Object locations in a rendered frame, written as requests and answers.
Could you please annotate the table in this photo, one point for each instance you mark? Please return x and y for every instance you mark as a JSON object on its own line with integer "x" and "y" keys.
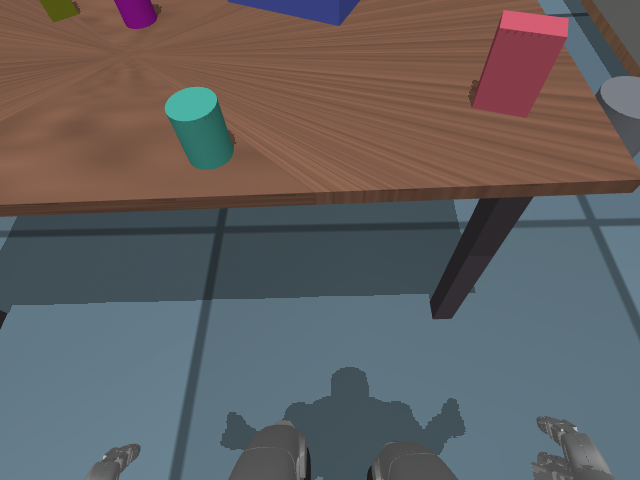
{"x": 378, "y": 109}

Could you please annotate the left robot hand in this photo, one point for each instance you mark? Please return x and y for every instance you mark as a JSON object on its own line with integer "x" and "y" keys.
{"x": 113, "y": 463}

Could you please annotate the right robot hand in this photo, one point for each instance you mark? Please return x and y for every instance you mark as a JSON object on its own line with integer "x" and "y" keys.
{"x": 579, "y": 450}

